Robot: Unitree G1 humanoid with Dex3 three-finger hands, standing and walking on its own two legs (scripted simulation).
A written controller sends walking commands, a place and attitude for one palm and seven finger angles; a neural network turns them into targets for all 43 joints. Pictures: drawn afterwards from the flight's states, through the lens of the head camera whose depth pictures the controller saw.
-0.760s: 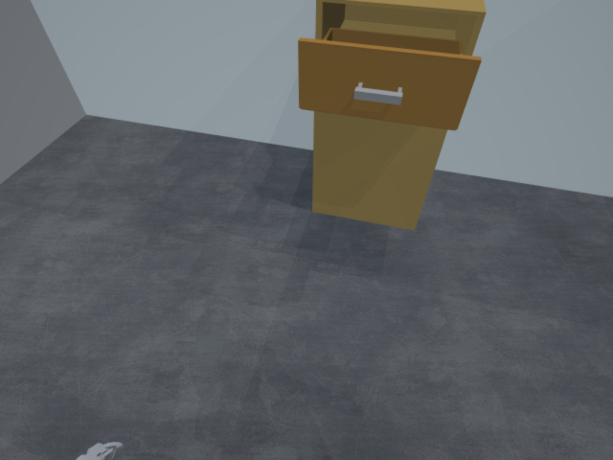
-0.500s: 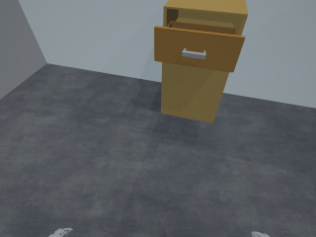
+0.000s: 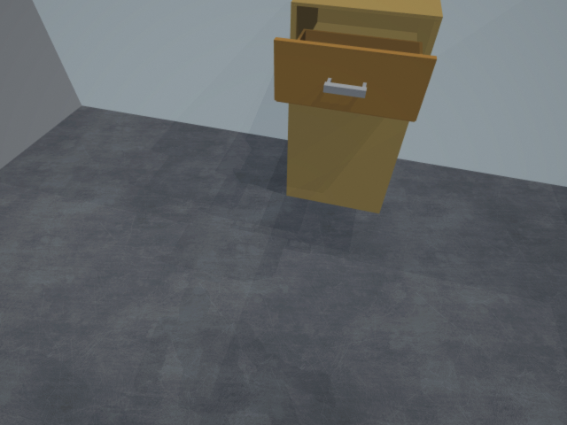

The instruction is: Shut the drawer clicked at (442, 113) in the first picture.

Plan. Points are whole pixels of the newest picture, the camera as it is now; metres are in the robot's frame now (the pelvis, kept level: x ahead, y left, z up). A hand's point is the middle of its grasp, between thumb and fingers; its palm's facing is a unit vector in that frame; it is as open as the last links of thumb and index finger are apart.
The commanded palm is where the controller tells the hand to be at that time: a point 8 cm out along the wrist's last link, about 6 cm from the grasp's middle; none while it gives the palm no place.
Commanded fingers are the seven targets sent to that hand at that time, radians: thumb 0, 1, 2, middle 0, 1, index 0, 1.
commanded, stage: stand and wait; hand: left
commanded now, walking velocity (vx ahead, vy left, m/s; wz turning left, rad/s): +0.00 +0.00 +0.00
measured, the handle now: (345, 86) +0.95 -0.12 +0.02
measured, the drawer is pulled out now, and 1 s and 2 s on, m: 0.29 0.29 0.29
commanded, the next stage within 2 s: look at it before walking up in 0.06 s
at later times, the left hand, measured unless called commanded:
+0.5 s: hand out of the picture +0.07 +0.25 -0.15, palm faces -0.03 -0.94 -0.34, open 7.4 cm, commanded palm none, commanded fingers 0.00 0.90 0.90 -0.20 -0.30 -0.20 -0.30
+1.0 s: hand out of the picture +0.05 +0.22 -0.18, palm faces -0.07 -0.96 -0.26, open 7.4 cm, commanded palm none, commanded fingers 0.00 0.90 0.90 -0.20 -0.30 -0.20 -0.30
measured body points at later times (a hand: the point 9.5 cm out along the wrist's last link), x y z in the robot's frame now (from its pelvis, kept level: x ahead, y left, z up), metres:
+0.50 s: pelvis +0.00 +0.00 +0.00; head +0.00 +0.00 +0.45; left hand +0.07 +0.30 -0.13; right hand +0.07 -0.29 -0.13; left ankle +0.01 +0.13 -0.74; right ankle +0.01 -0.11 -0.74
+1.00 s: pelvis +0.02 +0.01 -0.01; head +0.02 +0.01 +0.44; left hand +0.06 +0.28 -0.16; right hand +0.06 -0.27 -0.15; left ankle +0.01 +0.13 -0.74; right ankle +0.01 -0.11 -0.74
